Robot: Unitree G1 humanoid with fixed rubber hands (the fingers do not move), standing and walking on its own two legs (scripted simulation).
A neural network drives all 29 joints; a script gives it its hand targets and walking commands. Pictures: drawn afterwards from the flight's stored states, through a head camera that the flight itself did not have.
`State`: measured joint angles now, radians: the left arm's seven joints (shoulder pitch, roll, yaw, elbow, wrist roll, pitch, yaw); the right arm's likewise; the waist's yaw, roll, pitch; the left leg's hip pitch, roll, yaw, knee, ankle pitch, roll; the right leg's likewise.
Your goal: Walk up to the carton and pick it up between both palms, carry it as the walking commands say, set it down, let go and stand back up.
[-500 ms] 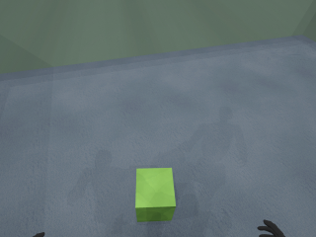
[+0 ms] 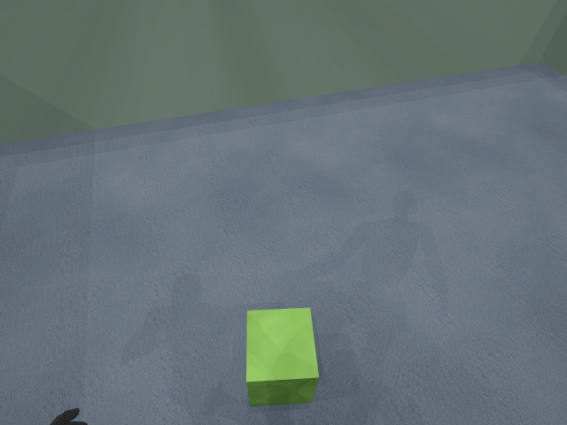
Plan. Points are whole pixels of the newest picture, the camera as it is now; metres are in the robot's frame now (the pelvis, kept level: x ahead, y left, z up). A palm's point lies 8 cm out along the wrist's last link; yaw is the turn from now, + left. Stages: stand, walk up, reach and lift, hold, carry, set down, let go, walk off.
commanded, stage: walk up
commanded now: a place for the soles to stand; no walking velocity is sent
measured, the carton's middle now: (279, 357) +0.47 +0.00 -0.66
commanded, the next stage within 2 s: reach and lift in 0.60 s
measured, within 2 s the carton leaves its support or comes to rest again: neither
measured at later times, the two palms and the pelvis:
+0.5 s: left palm out of the picture +0.11 +0.33 -0.10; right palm out of the picture +0.14 -0.31 -0.10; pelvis +0.02 +0.01 +0.00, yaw +2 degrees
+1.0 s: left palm (90, 403) +0.20 +0.29 -0.11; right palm (459, 397) +0.21 -0.28 -0.12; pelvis -0.01 -0.02 -0.03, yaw +0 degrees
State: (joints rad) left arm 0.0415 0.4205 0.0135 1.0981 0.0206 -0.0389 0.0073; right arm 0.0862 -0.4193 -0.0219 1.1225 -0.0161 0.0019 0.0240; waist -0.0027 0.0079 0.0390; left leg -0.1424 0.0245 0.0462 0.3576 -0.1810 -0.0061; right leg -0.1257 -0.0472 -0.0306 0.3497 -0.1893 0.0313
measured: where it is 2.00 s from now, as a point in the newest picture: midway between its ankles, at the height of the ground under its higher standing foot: outside the picture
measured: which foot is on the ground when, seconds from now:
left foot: down 0.00-1.00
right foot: down 0.00-1.00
